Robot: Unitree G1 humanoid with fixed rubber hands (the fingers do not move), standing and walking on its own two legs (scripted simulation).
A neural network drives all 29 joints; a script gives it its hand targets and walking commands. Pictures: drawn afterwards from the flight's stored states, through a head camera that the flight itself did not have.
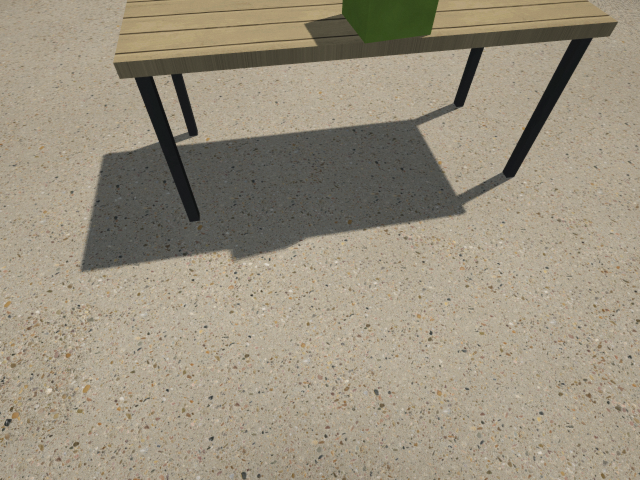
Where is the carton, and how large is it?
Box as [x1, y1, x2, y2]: [342, 0, 438, 42]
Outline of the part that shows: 342,13 364,42 379,41 430,34 438,0 343,0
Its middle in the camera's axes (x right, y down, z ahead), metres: +0.20 -0.73 +1.10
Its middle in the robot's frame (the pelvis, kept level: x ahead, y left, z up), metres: +1.33 -0.17 +0.05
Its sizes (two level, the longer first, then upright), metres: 0.210 0.200 0.250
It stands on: a table, 0.70 m high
